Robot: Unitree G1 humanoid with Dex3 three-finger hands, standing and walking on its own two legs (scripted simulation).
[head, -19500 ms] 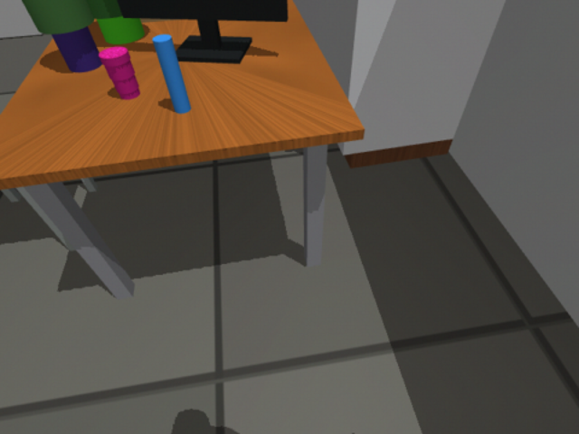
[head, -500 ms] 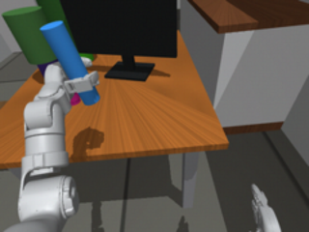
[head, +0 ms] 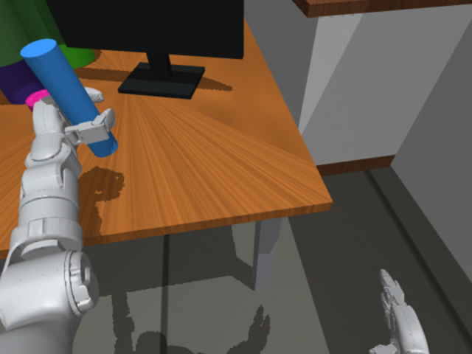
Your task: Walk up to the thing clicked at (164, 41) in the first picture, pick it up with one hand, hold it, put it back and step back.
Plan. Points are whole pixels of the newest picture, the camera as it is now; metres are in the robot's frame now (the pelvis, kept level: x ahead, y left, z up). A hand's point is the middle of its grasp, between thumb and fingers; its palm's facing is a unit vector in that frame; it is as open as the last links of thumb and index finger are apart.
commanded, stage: crouch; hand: left
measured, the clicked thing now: (77, 106) +0.47 +0.23 +0.22
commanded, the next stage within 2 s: lower in 1.18 s
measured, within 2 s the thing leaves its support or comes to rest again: rests again in 1.94 s
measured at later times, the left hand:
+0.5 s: hand (99, 122) +0.51 +0.23 +0.16, palm faces +0.26 -0.97 +0.00, open 5.9 cm
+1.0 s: hand (103, 127) +0.54 +0.24 +0.13, palm faces +0.26 -0.97 -0.01, open 5.9 cm
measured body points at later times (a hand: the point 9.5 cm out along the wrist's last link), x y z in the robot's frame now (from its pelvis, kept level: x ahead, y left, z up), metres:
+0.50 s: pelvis +0.03 +0.00 +0.00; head +0.07 +0.02 +0.45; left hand +0.49 +0.28 +0.16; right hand +0.18 -0.24 -0.06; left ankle +0.07 +0.13 -0.72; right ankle +0.00 -0.16 -0.72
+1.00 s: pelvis +0.03 +0.01 -0.02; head +0.10 +0.03 +0.43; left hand +0.52 +0.29 +0.13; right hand +0.17 -0.25 -0.07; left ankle +0.07 +0.13 -0.72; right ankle +0.00 -0.16 -0.72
